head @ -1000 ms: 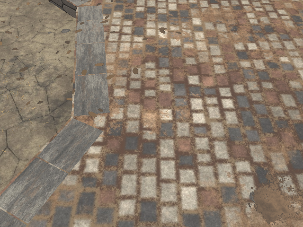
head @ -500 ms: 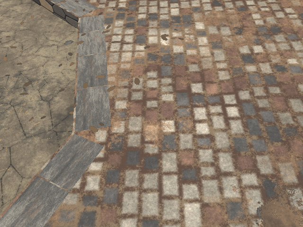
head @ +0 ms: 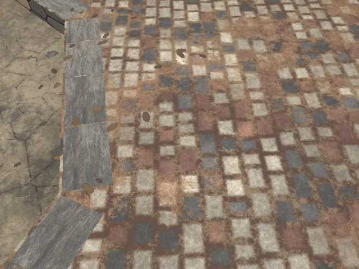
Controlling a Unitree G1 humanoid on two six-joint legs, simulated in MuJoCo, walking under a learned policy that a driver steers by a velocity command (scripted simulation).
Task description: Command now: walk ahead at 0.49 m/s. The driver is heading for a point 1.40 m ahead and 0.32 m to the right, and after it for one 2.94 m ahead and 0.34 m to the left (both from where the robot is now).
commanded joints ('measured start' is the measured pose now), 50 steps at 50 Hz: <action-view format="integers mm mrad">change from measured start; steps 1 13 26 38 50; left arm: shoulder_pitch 78 -332 -75 100 61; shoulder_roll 56 57 92 136 99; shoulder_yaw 19 3 29 39 31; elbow -42 -205 -125 -7 -5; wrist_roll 8 8 33 18 17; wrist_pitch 13 -10 -19 9 76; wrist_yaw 5 -34 -38 0 29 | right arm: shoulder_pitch -27 182 110 -236 -128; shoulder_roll -92 -181 -102 -56 -82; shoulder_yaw -18 -31 -8 9 8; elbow -38 73 27 -86 -10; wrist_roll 4 25 15 4 -10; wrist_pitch -31 8 10 -5 25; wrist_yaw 0 -35 -34 -8 -17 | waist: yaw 38 -79 -14 68 19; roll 91 75 -46 -15 101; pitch -43 28 -76 18 -157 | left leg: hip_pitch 47 255 -328 -336 55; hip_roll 282 307 220 142 343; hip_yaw -284 -163 -133 -62 -301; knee -275 -223 732 145 -69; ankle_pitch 59 142 -133 264 364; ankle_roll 191 125 -43 -63 169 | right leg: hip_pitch -106 -181 290 396 -19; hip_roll -87 -18 -158 -114 -14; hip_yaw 35 -20 197 -12 35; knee -46 -639 -1017 -1000 -113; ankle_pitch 54 373 268 546 -222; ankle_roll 21 26 -193 -140 94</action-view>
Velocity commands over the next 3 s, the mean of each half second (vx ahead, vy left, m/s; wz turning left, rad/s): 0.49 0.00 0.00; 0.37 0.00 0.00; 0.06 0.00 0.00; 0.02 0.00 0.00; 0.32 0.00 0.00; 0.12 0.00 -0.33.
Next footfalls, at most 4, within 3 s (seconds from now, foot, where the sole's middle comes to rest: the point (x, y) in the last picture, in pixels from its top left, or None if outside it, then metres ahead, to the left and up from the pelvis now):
0.36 right None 0.38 -0.16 -0.78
0.88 left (170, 218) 0.67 0.07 -0.78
1.20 right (233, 225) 0.64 -0.18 -0.78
2.62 right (218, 148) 1.02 -0.15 -0.78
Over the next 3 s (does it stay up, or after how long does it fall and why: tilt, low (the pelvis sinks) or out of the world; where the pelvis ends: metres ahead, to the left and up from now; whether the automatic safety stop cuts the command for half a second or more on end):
stays up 0.91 -0.06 0.00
